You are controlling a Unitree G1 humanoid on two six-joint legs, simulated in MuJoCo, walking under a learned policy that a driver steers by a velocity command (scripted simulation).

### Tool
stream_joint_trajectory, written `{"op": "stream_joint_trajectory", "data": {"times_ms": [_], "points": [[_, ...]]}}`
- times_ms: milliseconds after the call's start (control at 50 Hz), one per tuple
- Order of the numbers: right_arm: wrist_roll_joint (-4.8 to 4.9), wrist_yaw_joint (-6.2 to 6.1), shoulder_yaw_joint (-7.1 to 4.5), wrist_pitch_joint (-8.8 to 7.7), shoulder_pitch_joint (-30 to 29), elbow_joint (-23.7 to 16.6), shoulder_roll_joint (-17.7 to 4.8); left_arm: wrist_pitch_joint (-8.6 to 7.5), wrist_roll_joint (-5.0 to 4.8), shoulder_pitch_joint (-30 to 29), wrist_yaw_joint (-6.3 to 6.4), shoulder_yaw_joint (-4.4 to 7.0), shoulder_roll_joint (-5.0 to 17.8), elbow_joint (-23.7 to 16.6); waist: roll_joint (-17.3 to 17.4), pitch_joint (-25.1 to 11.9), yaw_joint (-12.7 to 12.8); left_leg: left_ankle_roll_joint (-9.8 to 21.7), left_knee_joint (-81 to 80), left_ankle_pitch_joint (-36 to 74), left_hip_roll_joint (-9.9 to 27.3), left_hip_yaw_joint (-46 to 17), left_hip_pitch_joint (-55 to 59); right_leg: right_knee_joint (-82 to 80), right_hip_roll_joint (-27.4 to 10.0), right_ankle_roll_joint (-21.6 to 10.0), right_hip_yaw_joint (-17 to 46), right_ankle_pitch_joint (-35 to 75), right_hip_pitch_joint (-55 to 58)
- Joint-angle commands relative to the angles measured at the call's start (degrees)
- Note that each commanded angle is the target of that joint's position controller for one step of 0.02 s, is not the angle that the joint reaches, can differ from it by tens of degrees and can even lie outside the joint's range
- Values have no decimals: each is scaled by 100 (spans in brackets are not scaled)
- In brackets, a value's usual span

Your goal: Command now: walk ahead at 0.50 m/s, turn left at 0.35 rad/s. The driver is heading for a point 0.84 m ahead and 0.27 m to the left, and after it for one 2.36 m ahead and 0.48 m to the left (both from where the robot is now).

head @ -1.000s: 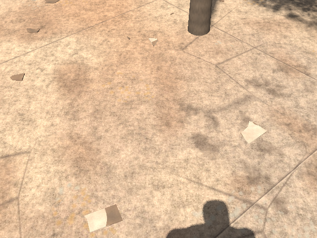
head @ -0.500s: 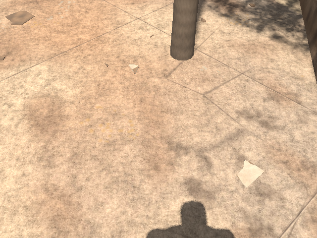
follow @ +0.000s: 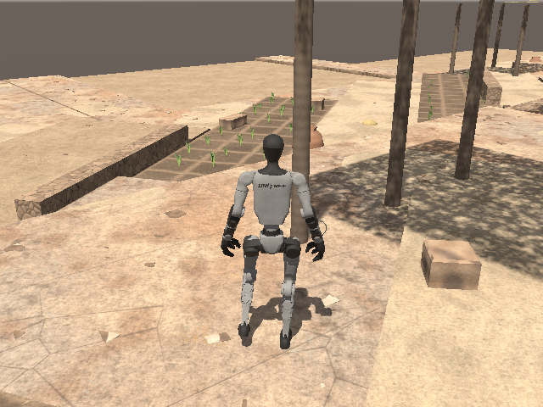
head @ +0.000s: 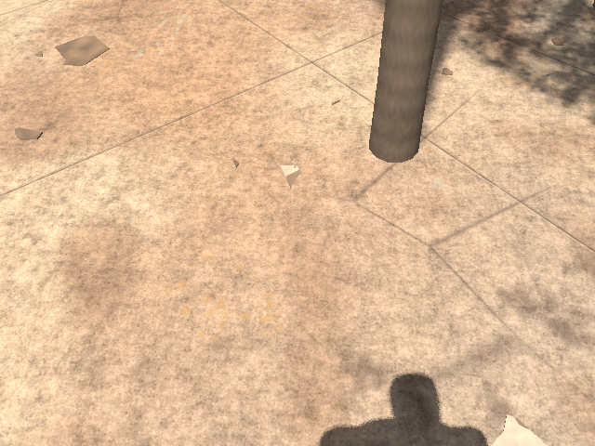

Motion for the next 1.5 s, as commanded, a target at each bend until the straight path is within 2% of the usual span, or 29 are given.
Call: {"op": "stream_joint_trajectory", "data": {"times_ms": [20, 140, 240, 300, 340, 360, 380, 400, 420, 440, 460, 560, 660, 780, 840, 860, 880, 900, 920, 960, 1040, 1160, 1260, 1340, 1360, 1380, 1400, 1420, 1500], "points": [[-21, -16, -93, 91, 227, -301, -207, -120, 41, -133, 66, 163, 722, -192, -623, 11, -134, -113, -240, 613, 283, -289, -617, -1160, -1645, -766, 874, 1310, 190], [-101, 164, -34, 16, -816, -780, -41, -4, -16, 96, 237, 197, 955, -58, -467, 255, 180, -93, -2069, 1984, 179, 223, -718, -1285, -1569, -591, 8, 1526, 550], [-76, 353, -15, 20, -1510, -1309, -25, 219, -127, 501, 273, 258, 1105, 131, -450, 393, 329, 147, -2670, 1392, 50, 599, -1100, -749, -1921, -504, -274, 2363, 1668], [-65, 416, -153, 66, -1129, -1423, -283, 341, -153, 279, 331, 329, 1343, 28, -773, -62, -72, 450, -2679, 604, -445, 1087, -103, 322, -1927, -316, -521, 4849, 1825], [-35, 340, -455, 95, 349, -1108, -779, 422, -176, 94, 371, 334, 1394, -77, -687, -856, -904, 816, -3132, 753, -875, 1119, 2002, 2409, -1627, -60, -677, 5034, 1101], [-27, 186, -639, 167, 1094, -948, -1324, 352, -39, 231, 349, 232, 1129, -221, 209, -1367, -1073, 1182, -3284, 839, 39, -392, 3701, 4254, -1260, 194, -673, 2446, -424], [-65, 181, -653, 99, 739, -1144, -1738, 125, -7, 675, 230, -10, 343, -547, 1336, -2010, -352, 2468, -4179, 59, 1445, -3977, 5367, 6226, 119, 494, 243, -2465, -2838], [-113, 210, -502, 36, 868, -1173, -1186, -131, -210, -5, 116, 98, 932, -639, 522, -2165, -798, 2310, -4737, -296, 1475, -4201, 5412, 6524, -144, 334, 1343, -2381, -3504], [-143, 206, -423, -38, 630, -1168, -893, -237, -376, -404, 71, 129, 1051, -802, 252, -1330, -723, 1996, -4751, -22, 1283, -3261, 4757, 6198, -427, 166, 1279, -1868, -3788], [-116, 220, -367, -86, 234, -1225, -711, -260, -294, -407, 110, 119, 973, -765, -393, -817, -398, 1737, -4768, 601, 991, -2530, 3819, 5569, -708, 153, 1251, -1411, -3480], [-111, 213, -306, -99, -110, -1312, -524, -212, -146, -379, 155, 174, 1028, -697, -433, -584, -203, 1575, -4824, 1199, 756, -2005, 3143, 5037, -872, 213, 1211, -1183, -3074], [-117, 56, -351, -111, -19, -1377, -795, 67, 41, -527, 182, 169, 794, -901, -205, -291, -2, 1529, -5169, 2373, 356, -1211, 1987, 3720, -851, 662, 1012, -322, -2570], [-76, -47, -365, -19, 403, -1283, -840, 40, -36, -1536, 139, 86, 586, -1262, 145, -169, -408, 1064, -5010, 1625, -33, -959, 1776, 1682, -439, 726, 941, 1332, -2187], [-89, -96, -310, 43, 784, -1038, -696, -111, -72, -1815, -26, 132, 808, -1449, 330, -132, -519, 940, -4410, 1580, 464, -1567, 2810, 891, -373, 397, 1041, 1101, -2099], [-120, -88, -278, 92, 598, -1056, -650, -180, -31, -837, 10, 281, 1088, -1211, 454, -574, 10, 727, -3390, 3221, 239, -1453, 3008, 527, -238, -24, 795, 750, -789], [-183, -65, -187, 79, 486, -1173, -481, -191, 50, 17, 41, 350, 1320, -1100, 190, -1354, 411, 551, -2129, 2864, -36, -1198, 2368, 830, -902, -405, 1404, 948, 689], [-76, -50, -82, 18, 1249, -1170, -164, -124, 84, 853, 48, 506, 1780, -909, -1193, -2243, 350, 51, -69, 930, -876, -550, 328, 775, -2077, -1349, 3571, 184, 2922], [-35, -51, -58, -38, 1372, -1123, -301, -84, -105, 1047, -23, 430, 1413, -733, -1805, -2157, 367, -19, 804, -1797, -1000, -639, -767, -7, -2527, -1510, 5046, -988, 3159], [25, -35, -163, -57, 796, -1173, -725, -56, -196, 735, -15, 319, 1043, -793, -1146, -1219, 432, 13, 1197, -1473, -672, -751, -1255, -148, -2371, -1247, 4527, -1718, 2445], [-103, -14, -159, -82, -1, -1375, -677, 35, -85, 88, 0, 204, 801, -894, -512, -201, 219, 14, 716, -694, -213, -292, -1146, -488, -1901, -1009, 3283, -987, 902], [-150, 26, -106, -55, 124, -1334, -289, -12, -66, 27, 17, 167, 795, -802, -834, -173, -71, -90, -253, -187, 140, 8, -547, -898, -1482, -992, 2251, 431, 98], [-174, 83, 20, -149, -977, -1637, -71, 71, -174, 422, 91, 237, 1127, -583, -670, -76, 257, -228, -2410, 1504, 56, 312, -331, -1049, -1243, -825, 1329, 1196, 152], [-104, 201, -19, -254, -1685, -1903, -203, 226, -250, 957, 129, 243, 1193, -343, -718, 84, 384, -186, -3314, 1562, -216, 266, -4, -651, -1481, -713, 1687, 1106, 556], [-161, 143, -286, -330, -353, -1565, -760, 302, -207, 800, 179, 226, 1169, -377, -694, -722, -462, 190, -3796, 1241, -269, 310, 2300, 972, -1158, -312, 1590, 2004, 285], [-278, 71, -404, -317, 658, -1457, -1189, 276, -67, 696, 173, 83, 786, -588, -94, -1639, -886, 571, -3543, 1382, 818, -719, 3950, 2699, -736, -64, 1291, 750, -772], [-304, 89, -473, -226, 934, -1327, -1525, 180, -168, 1489, 171, -78, 226, -683, 1521, -2396, -547, 1375, -4029, 422, 2071, -2998, 5479, 4476, -44, 228, 934, -2368, -2715], [-260, 94, -348, -202, 915, -1340, -965, 149, -306, 1289, 173, 68, 840, -580, 998, -2091, -714, 1327, -4399, -483, 1922, -3333, 5119, 5236, -318, 244, 1429, -2481, -3288], [-207, 84, -256, -209, 584, -1345, -705, 154, -357, 818, 172, 165, 1101, -701, 665, -1282, -691, 1103, -4518, -422, 1734, -2462, 4452, 5389, -528, 222, 1377, -1973, -3560], [-273, 124, -155, -305, -358, -1259, -316, 376, -259, 575, 169, 194, 741, -781, 428, -320, -113, 886, -5287, 821, 1116, -709, 2495, 4817, -1026, 331, 1243, -877, -2757]]}}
